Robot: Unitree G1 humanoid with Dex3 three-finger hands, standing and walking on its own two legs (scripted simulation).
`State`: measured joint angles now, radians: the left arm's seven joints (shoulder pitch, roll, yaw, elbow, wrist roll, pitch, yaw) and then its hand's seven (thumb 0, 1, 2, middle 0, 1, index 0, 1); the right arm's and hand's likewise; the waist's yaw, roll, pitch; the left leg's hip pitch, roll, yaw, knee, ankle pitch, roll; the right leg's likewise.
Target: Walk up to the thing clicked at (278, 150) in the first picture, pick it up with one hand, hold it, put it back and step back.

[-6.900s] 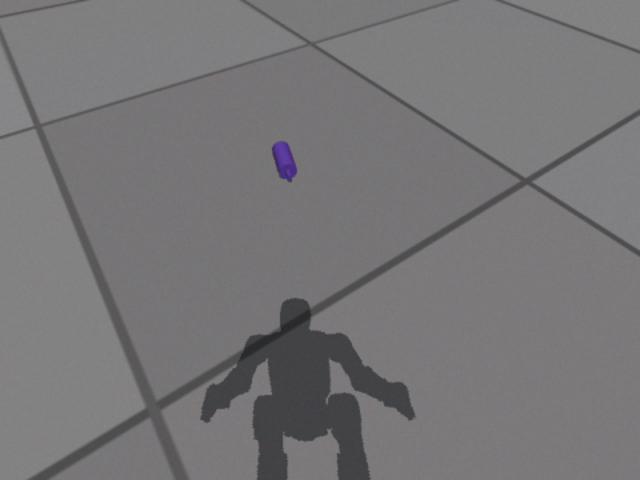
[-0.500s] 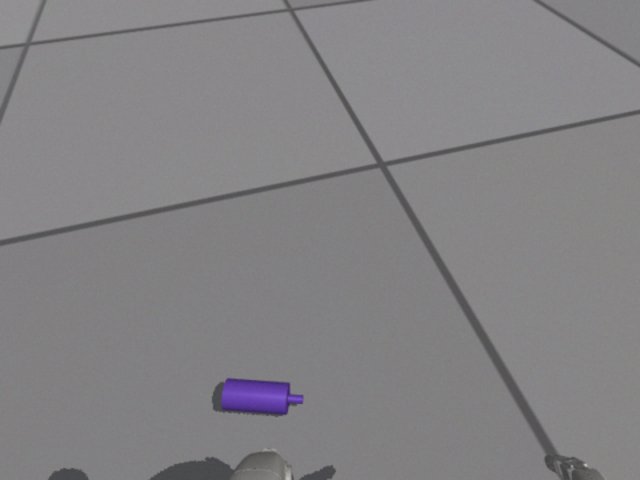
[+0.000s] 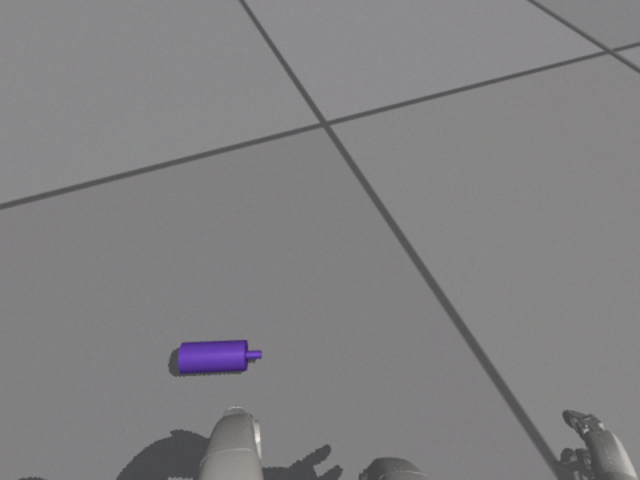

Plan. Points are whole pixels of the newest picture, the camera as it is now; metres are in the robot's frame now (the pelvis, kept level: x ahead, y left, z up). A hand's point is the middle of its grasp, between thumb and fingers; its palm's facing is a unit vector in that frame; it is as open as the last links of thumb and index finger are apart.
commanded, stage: walk up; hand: left
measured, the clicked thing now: (222, 356) +0.47 +0.29 -0.68
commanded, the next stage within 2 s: none
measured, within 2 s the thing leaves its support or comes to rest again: neither
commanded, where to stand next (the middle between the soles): +0.10 +0.01 m, yaw +6 degrees
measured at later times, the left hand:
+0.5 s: hand out of the picture -0.01 +0.28 -0.08, palm faces +0.16 -0.88 -0.45, open 7.4 cm
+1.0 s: hand (100, 475) +0.13 +0.29 -0.12, palm faces +0.06 -0.92 -0.39, open 7.4 cm
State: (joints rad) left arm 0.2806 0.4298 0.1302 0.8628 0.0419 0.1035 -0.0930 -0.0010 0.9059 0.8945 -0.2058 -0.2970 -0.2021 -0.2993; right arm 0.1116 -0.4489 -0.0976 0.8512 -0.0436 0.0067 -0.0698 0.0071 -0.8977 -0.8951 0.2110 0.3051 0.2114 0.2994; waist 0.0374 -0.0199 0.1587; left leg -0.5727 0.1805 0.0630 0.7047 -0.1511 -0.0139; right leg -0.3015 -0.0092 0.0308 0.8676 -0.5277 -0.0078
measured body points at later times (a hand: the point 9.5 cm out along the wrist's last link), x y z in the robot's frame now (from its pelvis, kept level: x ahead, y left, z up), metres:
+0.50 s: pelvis +0.02 -0.01 +0.04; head +0.04 -0.02 +0.49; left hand -0.02 +0.33 -0.05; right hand +0.13 -0.31 -0.09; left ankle +0.07 +0.14 -0.67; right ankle -0.02 -0.14 -0.69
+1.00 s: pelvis +0.09 +0.02 +0.03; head +0.17 +0.03 +0.47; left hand +0.13 +0.34 -0.10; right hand +0.24 -0.28 -0.09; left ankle +0.09 +0.15 -0.69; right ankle +0.18 -0.08 -0.69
